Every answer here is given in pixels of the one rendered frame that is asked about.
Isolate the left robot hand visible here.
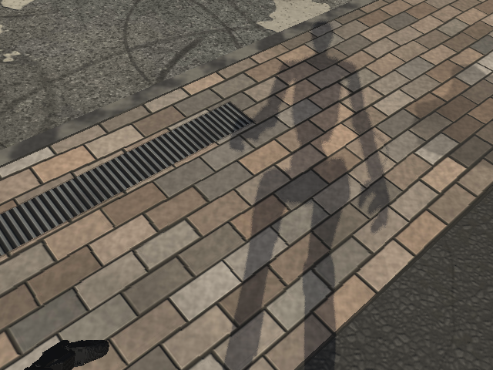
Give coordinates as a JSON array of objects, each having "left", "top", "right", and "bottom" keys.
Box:
[{"left": 24, "top": 340, "right": 109, "bottom": 370}]

